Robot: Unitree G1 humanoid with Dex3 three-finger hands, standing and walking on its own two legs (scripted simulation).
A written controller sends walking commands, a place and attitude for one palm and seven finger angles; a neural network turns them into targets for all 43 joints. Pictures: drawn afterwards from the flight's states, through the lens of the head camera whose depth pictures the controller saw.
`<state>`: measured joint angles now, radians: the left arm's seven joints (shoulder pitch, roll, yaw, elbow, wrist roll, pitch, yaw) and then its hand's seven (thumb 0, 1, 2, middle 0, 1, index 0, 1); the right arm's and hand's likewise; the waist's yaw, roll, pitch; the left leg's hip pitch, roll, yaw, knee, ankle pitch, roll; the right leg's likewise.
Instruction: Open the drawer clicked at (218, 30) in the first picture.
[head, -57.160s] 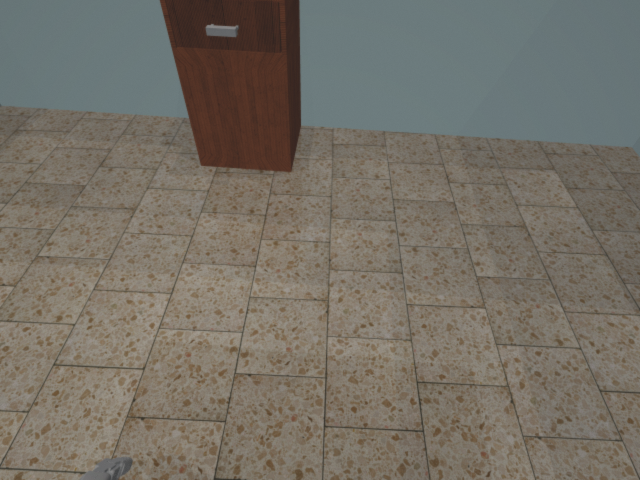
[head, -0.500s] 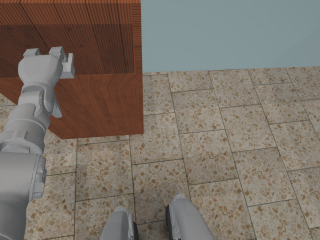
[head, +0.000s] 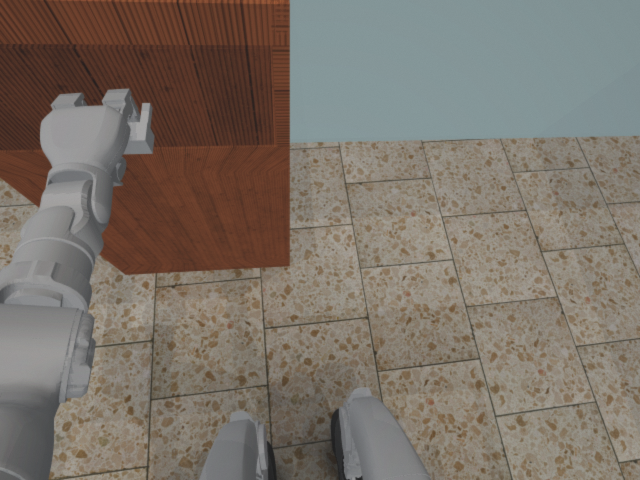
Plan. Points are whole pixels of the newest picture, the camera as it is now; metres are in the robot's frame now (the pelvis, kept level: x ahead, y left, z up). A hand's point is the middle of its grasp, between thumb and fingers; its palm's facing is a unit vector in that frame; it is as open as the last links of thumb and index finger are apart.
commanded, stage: close the thumb around the handle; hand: left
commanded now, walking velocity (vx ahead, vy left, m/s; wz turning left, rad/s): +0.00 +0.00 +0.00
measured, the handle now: (106, 124) +0.57 +0.23 +0.01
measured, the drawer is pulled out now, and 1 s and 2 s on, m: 0.00 0.06 0.18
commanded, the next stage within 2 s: pull the drawer open in 0.20 s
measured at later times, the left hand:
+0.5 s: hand (108, 166) +0.52 +0.23 -0.01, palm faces -0.06 -0.02 -1.00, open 6.1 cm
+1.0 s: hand (103, 204) +0.46 +0.23 -0.01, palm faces -0.03 -0.04 -1.00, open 6.0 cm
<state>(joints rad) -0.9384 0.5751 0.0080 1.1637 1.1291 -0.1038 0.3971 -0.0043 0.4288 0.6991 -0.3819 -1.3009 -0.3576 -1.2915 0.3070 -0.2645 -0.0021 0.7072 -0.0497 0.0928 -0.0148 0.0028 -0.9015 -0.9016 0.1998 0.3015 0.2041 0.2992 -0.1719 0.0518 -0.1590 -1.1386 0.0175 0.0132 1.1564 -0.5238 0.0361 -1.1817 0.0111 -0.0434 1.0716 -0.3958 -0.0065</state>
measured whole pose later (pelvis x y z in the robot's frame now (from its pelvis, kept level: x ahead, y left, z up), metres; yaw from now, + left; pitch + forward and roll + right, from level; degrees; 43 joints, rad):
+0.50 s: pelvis +0.00 +0.00 +0.00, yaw -1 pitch +29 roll -2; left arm -0.87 0.59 0.04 1.09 1.12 -0.13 0.38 -0.01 0.64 0.79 -0.31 -1.35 -0.38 -1.35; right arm 0.33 -0.27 -0.02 0.71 -0.05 0.09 -0.02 0.00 -0.90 -0.90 0.20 0.30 0.20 0.30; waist -0.16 0.06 -0.16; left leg -1.14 0.02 0.03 1.16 -0.53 0.04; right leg -1.19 0.02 -0.02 1.08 -0.39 0.00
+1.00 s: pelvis +0.05 +0.01 +0.03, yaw -1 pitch +25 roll -2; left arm -0.49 0.41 0.00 0.82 1.13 -0.11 0.49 0.00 0.65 0.79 -0.26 -1.35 -0.38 -1.35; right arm 0.25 -0.25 -0.06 0.68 -0.05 0.15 0.01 0.00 -0.90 -0.90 0.20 0.30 0.20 0.30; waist -0.05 0.04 -0.19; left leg -0.90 0.02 0.04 1.01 -0.55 0.04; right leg -0.96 0.02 -0.01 0.96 -0.43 0.00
